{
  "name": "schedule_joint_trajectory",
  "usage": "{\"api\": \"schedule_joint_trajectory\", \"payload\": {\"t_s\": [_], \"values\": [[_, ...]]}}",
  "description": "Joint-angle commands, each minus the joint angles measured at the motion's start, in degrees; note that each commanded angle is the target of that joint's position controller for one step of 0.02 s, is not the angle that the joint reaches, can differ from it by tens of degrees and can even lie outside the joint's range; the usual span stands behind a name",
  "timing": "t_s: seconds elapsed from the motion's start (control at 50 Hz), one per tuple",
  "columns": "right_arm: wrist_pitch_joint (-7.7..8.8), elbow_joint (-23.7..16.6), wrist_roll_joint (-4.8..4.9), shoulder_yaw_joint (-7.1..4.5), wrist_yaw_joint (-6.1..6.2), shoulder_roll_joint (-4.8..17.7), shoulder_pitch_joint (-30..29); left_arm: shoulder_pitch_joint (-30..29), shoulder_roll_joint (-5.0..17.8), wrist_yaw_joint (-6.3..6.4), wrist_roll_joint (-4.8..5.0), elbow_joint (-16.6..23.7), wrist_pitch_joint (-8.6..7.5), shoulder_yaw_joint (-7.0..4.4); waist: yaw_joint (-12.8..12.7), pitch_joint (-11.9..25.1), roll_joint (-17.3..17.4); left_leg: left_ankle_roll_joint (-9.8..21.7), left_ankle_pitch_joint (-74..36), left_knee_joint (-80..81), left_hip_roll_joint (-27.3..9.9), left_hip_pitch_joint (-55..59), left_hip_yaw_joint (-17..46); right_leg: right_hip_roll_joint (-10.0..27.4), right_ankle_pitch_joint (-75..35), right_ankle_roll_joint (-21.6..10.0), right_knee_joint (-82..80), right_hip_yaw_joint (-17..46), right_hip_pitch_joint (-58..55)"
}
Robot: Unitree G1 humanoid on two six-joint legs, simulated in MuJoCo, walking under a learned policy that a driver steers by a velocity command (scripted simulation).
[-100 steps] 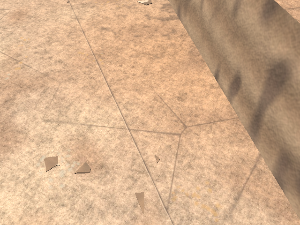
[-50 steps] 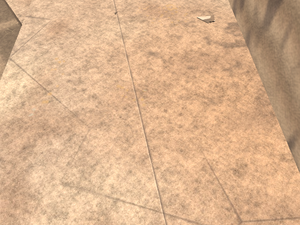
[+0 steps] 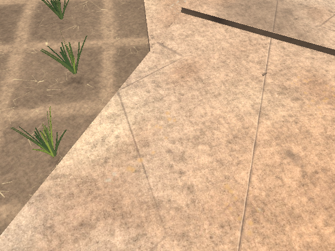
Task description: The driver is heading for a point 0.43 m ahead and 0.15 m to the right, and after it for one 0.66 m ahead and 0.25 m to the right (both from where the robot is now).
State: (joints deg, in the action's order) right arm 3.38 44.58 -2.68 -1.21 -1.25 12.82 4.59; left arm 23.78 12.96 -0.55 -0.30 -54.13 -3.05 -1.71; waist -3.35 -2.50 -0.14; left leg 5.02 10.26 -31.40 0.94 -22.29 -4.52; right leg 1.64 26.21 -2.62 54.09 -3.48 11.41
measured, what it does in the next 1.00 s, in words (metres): walks ahead, turning right: right foot, then left foot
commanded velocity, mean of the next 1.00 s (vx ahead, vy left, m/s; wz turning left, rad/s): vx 0.49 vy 0.00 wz -0.46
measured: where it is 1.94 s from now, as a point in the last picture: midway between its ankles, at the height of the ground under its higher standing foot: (221, 212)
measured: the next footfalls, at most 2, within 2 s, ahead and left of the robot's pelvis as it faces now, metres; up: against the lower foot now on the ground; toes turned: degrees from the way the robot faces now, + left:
right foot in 0.46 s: +0.37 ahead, -0.13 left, +0.00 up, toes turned -19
left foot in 1.00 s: +0.72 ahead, -0.11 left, +0.00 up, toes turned -33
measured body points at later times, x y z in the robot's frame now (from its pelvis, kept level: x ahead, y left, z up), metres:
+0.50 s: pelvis +0.26 -0.05 -0.02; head +0.29 -0.06 +0.43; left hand +0.49 +0.15 -0.12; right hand +0.17 -0.29 -0.16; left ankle +0.08 +0.08 -0.69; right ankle +0.34 -0.12 -0.73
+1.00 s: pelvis +0.52 -0.11 -0.01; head +0.55 -0.13 +0.44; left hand +0.64 +0.16 -0.13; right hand +0.61 -0.42 -0.09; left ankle +0.69 -0.08 -0.73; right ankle +0.34 -0.12 -0.73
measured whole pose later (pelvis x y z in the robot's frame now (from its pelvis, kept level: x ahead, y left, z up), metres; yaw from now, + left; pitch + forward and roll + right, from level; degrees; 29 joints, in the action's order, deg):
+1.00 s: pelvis +0.52 -0.11 -0.01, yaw -33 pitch +2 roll -1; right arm 3.9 40.0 -2.1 -0.4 -0.7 14.6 1.4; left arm 26.0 16.8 0.4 -0.5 -49.5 -2.5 -4.5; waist -5.7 -2.0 1.4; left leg 0.3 2.9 -28.7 -0.3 -27.2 0.8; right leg -8.4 25.1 -5.5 26.0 12.2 -0.3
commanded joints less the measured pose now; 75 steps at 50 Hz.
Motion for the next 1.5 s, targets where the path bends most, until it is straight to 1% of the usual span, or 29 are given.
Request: {"api": "schedule_joint_trajectory", "payload": {"t_s": [0.02,0.06,0.12,0.26,0.36,0.42,0.46,0.48,0.5,0.52,0.56,0.58,0.62,0.68,0.9,0.98,1.0,1.02,1.04,1.06,1.1,1.14,1.22,1.34,1.4,1.42,1.44,1.48,1.5], "values": [[0.53,1.91,1.09,-2.66,0.93,8.0,12.68,-2.06,6.3,0.04,0.52,4.87,-0.98,-1.63,5.72,4.81,3.11,7.57,-6.1,17.44,-19.05,24.16,21.48,2.77,-5.32,-2.03,13.15,6.22,25.08],[1.41,2.27,1.38,-1.79,1.2,4.97,10.02,-0.1,5.15,-0.42,-0.94,3.19,0.55,-1.72,2.93,2.15,5.0,4.25,-8.25,20.79,-15.21,17.25,13.56,3.89,-8.38,-0.91,9.73,5.97,20.32],[2.82,3.9,1.79,-2.09,1.41,5.87,12.35,-1.96,3.83,-1.48,-1.23,3.65,1.96,-2.05,1.98,0.87,4.48,4.17,-12.82,23.56,-14.64,16.0,8.18,3.63,-12.95,-0.02,9.44,5.53,21.87],[3.14,6.28,1.69,-2.02,1.88,5.82,15.96,-15.44,2.31,-2.47,-1.37,8.41,2.09,-1.43,3.89,-3.14,3.84,3.24,-18.4,24.45,-13.09,18.46,-2.35,3.42,-26.04,0.73,-5.3,2.32,27.69],[2.42,8.64,1.46,-2.34,2.72,7.63,20.14,-22.36,2.32,-3.18,-1.75,12.06,1.9,-0.81,5.6,-4.08,3.62,2.2,-30.19,20.44,-15.37,26.14,-6.58,1.18,-23.44,-2.68,-16.25,-3.28,24.98],[1.53,8.76,1.17,-2.87,3.3,10.06,18.96,-17.48,3.92,-2.57,-1.89,11.47,2.0,-1.62,2.65,0.23,5.8,1.21,-55.05,8.21,-16.02,30.06,-9.24,-4.08,-14.72,-6.41,-17.67,-6.59,16.79],[0.41,8.12,1.29,-3.29,3.2,11.51,17.92,-5.01,6.56,-1.83,-2.25,7.99,1.27,-3.25,-3.04,7.62,4.48,0.43,-51.8,-12.37,-15.33,25.35,-10.11,-7.51,-13.05,-9.68,-23.32,-5.46,0.87],[0.51,6.41,1.41,-2.93,2.9,10.19,17.62,2.91,11.63,-0.92,-2.89,6.18,1.1,-5.06,-6.34,12.97,-0.92,-1.29,-32.16,-29.9,-13.21,13.25,-10.37,1.16,-8.29,-12.98,-26.66,7.21,-12.95],[1.13,2.18,2.24,-2.24,1.7,4.99,18.32,-0.75,17.68,-0.54,-1.67,7.59,1.77,-6.67,-1.46,16.9,-15.89,-5.02,18.92,-52.23,1.36,-12.67,-5.93,16.89,-10.61,-22.25,-33.68,41.13,-28.35],[1.91,0.65,1.52,-2.6,1.36,8.8,12.32,-0.06,17.24,-0.51,-0.2,7.96,2.39,-6.62,-3.9,16.85,-4.93,-4.44,16.73,-54.76,-0.37,-19.21,6.36,17.57,-14.99,-22.8,-37.57,43.44,-27.77],[3.08,0.16,2.21,-2.04,1.29,7.38,10.62,-4.71,11.16,0.25,-0.12,7.14,2.12,-5.02,0.59,4.08,2.41,-4.12,8.78,-45.22,-5.78,-18.44,6.7,14.39,-25.16,-18.27,-38.94,29.73,-13.18],[2.41,-0.05,1.29,-2.1,1.36,7.12,10.2,-6.73,9.52,0.49,0.02,7.22,1.66,-4.47,2.63,2.16,3.04,-4.66,8.49,-40.67,-7.16,-15.27,7.18,11.12,-28.99,-16.15,-39.48,25.47,-8.01],[0.1,0.37,-0.17,-1.94,1.09,6.47,12.56,-8.27,8.44,0.49,0.31,7.79,0.63,-3.88,4.83,2.83,1.4,-6.08,8.28,-36.38,-7.44,-9.98,6.75,7.77,-34.27,-15.02,-40.69,20.69,-3.05],[-1.49,-1.3,-0.23,-1.7,0.6,5.54,9.7,-5.86,10.69,0.22,0.36,7.37,-0.38,-4.35,4.7,2.22,-0.05,-7.78,4.67,-29.76,-7.3,-11.3,5.0,5.17,-35.14,-14.38,-42.08,18.23,-0.89],[-0.39,-9.09,0.96,-0.73,-0.13,6.46,-9.58,3.49,12.09,0.98,-0.57,7.26,0.21,-4.68,-2.36,0.48,-3.93,-7.35,-6.9,-5.1,-2.76,-15.15,5.27,5.17,-40.07,-10.42,-36.25,23.55,-12.03],[1.32,-4.93,0.61,-1.86,1.26,9.45,5.41,-0.9,12.77,1.25,-0.14,8.03,-0.23,-4.65,5.0,5.06,-3.35,-3.32,-7.69,5.85,1.25,7.59,3.76,1.53,-57.63,-4.59,-21.04,21.0,-8.98],[2.41,-3.82,-0.16,-2.4,1.92,11.4,12.51,-1.25,11.17,0.94,0.7,8.53,-0.8,-4.15,8.21,10.11,-1.55,-1.17,-14.1,6.86,-4.68,20.05,7.99,-1.53,-49.8,-2.82,-9.93,19.25,-3.07],[2.43,-4.41,-1.33,-3.61,2.38,17.2,17.87,4.28,5.5,1.18,2.75,10.45,-0.9,-2.82,7.19,20.15,10.26,5.39,-35.22,3.16,-23.59,37.76,27.37,-8.42,-16.68,-0.04,9.75,12.43,10.94],[1.16,-4.24,0.77,-3.98,1.84,16.49,16.92,7.63,8.61,1.86,1.4,10.08,-0.25,-3.32,5.38,24.91,14.11,11.05,-47.62,5.31,-28.75,37.39,39.81,-11.59,7.9,0.19,18.61,10.13,16.28],[0.77,-4.84,1.8,-2.88,1.46,11.56,13.49,6.14,10.03,2.09,-0.23,8.29,0.65,-3.67,3.84,18.21,5.36,10.78,-44.12,5.93,-25.81,29.8,33.76,-8.17,4.36,0.25,21.52,12.39,17.16],[0.82,-4.56,1.84,-0.9,1.39,5.28,8.53,0.76,8.19,1.24,-0.86,8.62,1.51,-3.15,2.94,8.36,3.18,7.3,-41.57,9.65,-19.31,19.29,20.93,-5.01,0.58,1.06,16.09,11.27,17.67],[1.17,-3.08,1.91,-0.8,1.45,5.93,8.18,0.67,6.95,0.34,-1.6,8.46,3.12,-2.83,1.66,5.99,6.79,6.24,-42.53,12.6,-15.61,12.73,14.79,-4.87,-2.2,2.04,12.5,9.89,13.63],[1.55,-1.5,1.4,-0.75,1.23,6.98,7.26,-0.65,5.52,0.09,-1.09,8.37,4.19,-2.03,-0.05,8.05,6.71,7.1,-43.95,13.64,-14.26,9.41,9.15,-4.96,-5.61,2.89,3.2,8.54,9.56],[-0.62,1.15,1.54,-0.92,1.01,8.31,9.74,-7.68,4.46,0.53,-0.99,8.21,4.95,-0.21,2.79,7.31,8.83,5.79,-20.55,13.67,-12.68,6.78,9.13,-2.97,-9.74,2.68,-17.02,3.51,0.67],[-1.89,1.77,1.64,-0.43,1.48,6.87,10.56,-8.59,5.38,1.38,-1.82,7.73,3.82,0.23,1.96,4.16,2.91,0.72,-0.85,11.32,-10.62,0.41,10.74,0.48,-17.36,0.67,-32.65,7.88,-7.75],[-1.92,1.13,1.45,0.05,1.31,4.7,12.08,-8.37,8.42,2.01,-2.42,8.11,3.08,0.01,3.56,4.4,-3.52,-1.92,4.14,6.37,-7.14,-0.78,8.01,9.35,-22.65,-0.81,-36.68,17.85,-8.8],[-2.55,2.78,2.51,0.7,1.48,1.99,17.41,-12.29,9.91,2.11,-0.78,7.77,3.02,-0.18,7.49,3.53,-9.58,-3.26,8.94,8.69,-2.57,7.33,4.18,13.0,-20.88,-4.89,-38.12,20.62,2.37],[-3.2,4.68,1.97,-0.04,1.92,5.19,14.48,-14.37,5.39,1.63,-0.27,6.88,2.54,0.82,5.88,-0.36,-6.46,-3.99,2.68,10.57,-3.65,13.8,5.7,6.6,-9.5,-1.99,-38.8,16.67,8.61],[-3.12,5.24,2.02,-0.32,1.85,5.94,14.06,-13.56,5.31,1.72,-0.33,5.97,2.51,0.86,5.35,-0.58,-6.2,-3.98,0.77,10.79,-4.44,13.94,6.24,4.7,-8.51,-0.89,-39.06,15.06,7.79]]}}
